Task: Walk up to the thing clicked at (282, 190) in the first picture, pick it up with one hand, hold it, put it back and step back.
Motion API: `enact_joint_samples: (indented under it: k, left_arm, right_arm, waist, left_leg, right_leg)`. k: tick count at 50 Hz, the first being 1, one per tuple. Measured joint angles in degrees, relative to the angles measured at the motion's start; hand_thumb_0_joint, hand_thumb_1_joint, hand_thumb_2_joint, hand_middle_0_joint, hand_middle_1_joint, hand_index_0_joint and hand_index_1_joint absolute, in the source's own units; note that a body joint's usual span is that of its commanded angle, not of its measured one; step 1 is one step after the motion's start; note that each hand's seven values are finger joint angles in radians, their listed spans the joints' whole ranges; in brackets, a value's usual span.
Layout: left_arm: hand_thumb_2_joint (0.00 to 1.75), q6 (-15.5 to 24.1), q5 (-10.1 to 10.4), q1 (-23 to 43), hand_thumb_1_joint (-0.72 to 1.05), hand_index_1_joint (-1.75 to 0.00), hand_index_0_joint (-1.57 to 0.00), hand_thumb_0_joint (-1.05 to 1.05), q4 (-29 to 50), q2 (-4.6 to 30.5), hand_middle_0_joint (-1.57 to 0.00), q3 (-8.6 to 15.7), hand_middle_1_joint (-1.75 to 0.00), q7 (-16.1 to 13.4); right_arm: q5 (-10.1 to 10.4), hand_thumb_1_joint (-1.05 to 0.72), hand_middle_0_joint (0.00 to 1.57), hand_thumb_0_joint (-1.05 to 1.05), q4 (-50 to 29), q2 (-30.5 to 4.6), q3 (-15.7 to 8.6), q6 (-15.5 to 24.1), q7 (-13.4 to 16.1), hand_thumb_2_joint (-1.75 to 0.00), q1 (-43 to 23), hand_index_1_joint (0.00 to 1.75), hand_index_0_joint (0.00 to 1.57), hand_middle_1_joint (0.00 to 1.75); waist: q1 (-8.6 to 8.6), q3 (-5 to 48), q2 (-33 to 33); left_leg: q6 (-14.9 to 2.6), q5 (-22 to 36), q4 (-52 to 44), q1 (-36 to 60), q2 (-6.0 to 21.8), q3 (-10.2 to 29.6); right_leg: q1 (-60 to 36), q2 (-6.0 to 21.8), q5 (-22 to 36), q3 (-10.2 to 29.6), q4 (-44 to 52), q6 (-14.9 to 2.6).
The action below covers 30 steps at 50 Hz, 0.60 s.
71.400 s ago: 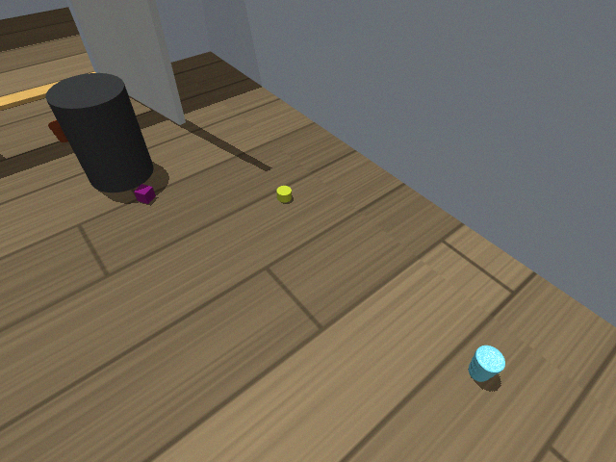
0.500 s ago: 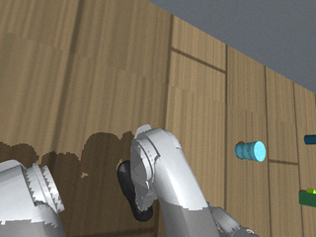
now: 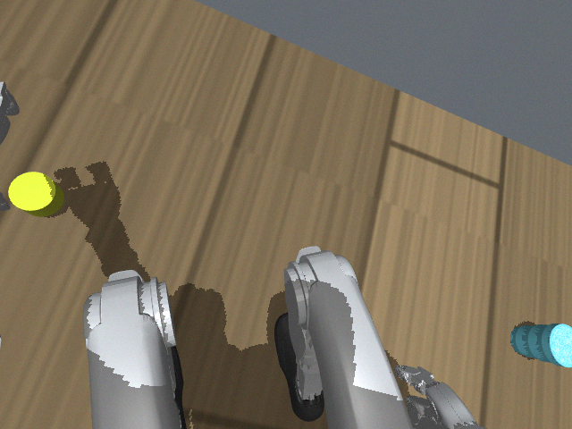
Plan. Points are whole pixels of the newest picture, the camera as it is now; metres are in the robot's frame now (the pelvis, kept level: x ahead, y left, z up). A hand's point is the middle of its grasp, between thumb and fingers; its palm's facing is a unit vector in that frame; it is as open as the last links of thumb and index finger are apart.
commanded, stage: withdraw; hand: left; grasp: from above
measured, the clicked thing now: (37, 194) +0.49 +0.36 -0.33
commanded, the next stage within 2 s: home in 0.28 s
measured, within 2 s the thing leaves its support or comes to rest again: neither
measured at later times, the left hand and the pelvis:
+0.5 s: hand out of the picture +0.49 +0.34 -0.16, palm faces -0.32 -0.07 -0.95, open 13.5 cm; pelvis +0.00 +0.00 -0.03, yaw +0 degrees
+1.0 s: hand out of the picture +0.32 +0.29 +0.04, palm faces -0.16 -0.72 -0.67, open 7.7 cm; pelvis +0.01 +0.00 +0.14, yaw +6 degrees
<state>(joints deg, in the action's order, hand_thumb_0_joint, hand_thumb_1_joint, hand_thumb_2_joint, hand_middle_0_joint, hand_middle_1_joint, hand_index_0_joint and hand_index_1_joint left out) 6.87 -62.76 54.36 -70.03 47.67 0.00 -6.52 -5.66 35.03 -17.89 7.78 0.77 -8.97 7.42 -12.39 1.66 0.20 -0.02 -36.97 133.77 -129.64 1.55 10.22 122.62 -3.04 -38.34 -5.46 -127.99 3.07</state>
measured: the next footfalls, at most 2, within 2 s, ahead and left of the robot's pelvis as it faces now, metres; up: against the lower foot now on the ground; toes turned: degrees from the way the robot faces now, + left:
none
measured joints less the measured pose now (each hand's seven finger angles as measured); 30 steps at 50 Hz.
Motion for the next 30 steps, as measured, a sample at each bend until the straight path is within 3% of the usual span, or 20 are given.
enact_joint_samples:
  k: [3,7,14,19,22,25,27,30]
  left_arm:
    - [1.00,2.5,-1.1,0.6,-0.51,-1.00,-0.08,0.00,-1.6,0.8,-0.09,0.9,-0.99,0.6]
    - [1.01,6.4,-3.5,1.4,-0.51,-1.00,-0.08,0.00,-4.7,2.9,-0.09,2.3,-0.99,-0.9]
    - [1.00,10.6,-8.8,3.4,-0.50,-1.00,-0.09,0.00,-8.6,5.8,-0.09,3.8,-1.00,-6.7]
    - [0.99,9.9,-10.3,3.0,-0.49,-0.99,-0.10,0.00,-6.6,5.6,-0.10,6.1,-0.99,-10.4]
    - [0.97,7.9,-9.8,2.3,-0.46,-0.96,-0.12,0.00,-4.8,4.3,-0.12,6.8,-0.97,-11.5]
    - [0.95,5.1,-8.0,1.6,-0.39,-0.89,-0.16,0.00,-3.4,2.9,-0.16,7.1,-0.90,-11.0]
    - [0.93,3.1,-5.5,0.6,-0.33,-0.83,-0.18,0.00,-1.5,1.8,-0.19,7.2,-0.83,-9.8]
    - [0.90,0.2,-0.2,-2.5,-0.20,-0.73,-0.20,0.00,3.0,-0.9,-0.21,6.8,-0.73,-6.3]
  right_arm:
    - [0.0,-0.90,0.20,0.00,-0.4,-0.6,0.4,-0.9,1.2,-0.90,0.3,0.30,0.20,0.30]
    - [-0.9,-0.90,0.20,0.00,0.2,-1.2,1.3,-1.7,2.5,-0.90,0.6,0.30,0.20,0.30]
    - [-2.6,-0.90,0.20,0.00,2.3,-1.0,2.7,-2.1,2.9,-0.89,1.1,0.30,0.20,0.30]
    - [-3.2,-0.90,0.20,0.01,2.7,0.5,2.5,-1.5,2.4,-0.89,2.1,0.30,0.20,0.30]
    - [-3.0,-0.89,0.20,0.01,3.1,1.7,1.8,-1.0,1.9,-0.89,2.6,0.30,0.20,0.30]
    - [-2.3,-0.89,0.20,0.01,3.2,2.8,1.0,-0.7,1.6,-0.89,2.9,0.30,0.20,0.30]
    - [-1.8,-0.89,0.20,0.01,3.1,3.3,0.2,-0.6,1.4,-0.89,3.0,0.30,0.20,0.30]
    - [-0.5,-0.89,0.20,0.01,2.8,3.8,-1.4,-0.8,1.2,-0.89,3.5,0.30,0.20,0.30]
  waist:
    - [-0.69,-0.6,-0.9]
    - [-1.75,-1.7,-2.4]
    - [-2.89,-4.0,-4.0]
    - [-3.00,-3.9,-3.4]
    - [-2.78,-2.7,-2.6]
    - [-2.32,-1.0,-1.5]
    - [-1.76,0.1,-0.6]
    - [-0.39,1.9,0.6]
  left_leg:
    - [0.20,0.8,-0.3,0.0,-0.1,0.1]
    - [0.38,1.4,0.9,-1.2,-0.3,0.5]
    - [0.33,1.9,4.8,-4.5,-0.9,1.0]
    - [0.18,1.9,6.3,-6.6,-1.2,1.1]
    - [0.13,1.4,6.1,-6.8,-1.2,0.8]
    - [0.10,0.9,4.9,-6.2,-0.9,0.3]
    - [0.10,0.5,3.7,-5.3,-0.7,0.0]
    - [0.11,-0.1,0.9,-2.9,-0.4,-0.7]
  right_leg:
    - [0.2,0.1,0.7,-0.1,0.1,-0.18]
    - [1.3,0.0,1.3,-0.3,-1.1,-0.17]
    - [3.9,0.0,1.3,-0.6,-4.7,-0.23]
    - [5.6,0.1,0.9,-0.6,-6.1,-0.35]
    - [5.9,0.2,0.5,-0.3,-6.1,-0.20]
    - [5.7,0.2,0.1,0.0,-5.1,0.13]
    - [5.0,0.2,-0.2,0.2,-4.0,0.33]
    - [3.0,0.4,-0.6,0.7,-1.6,0.30]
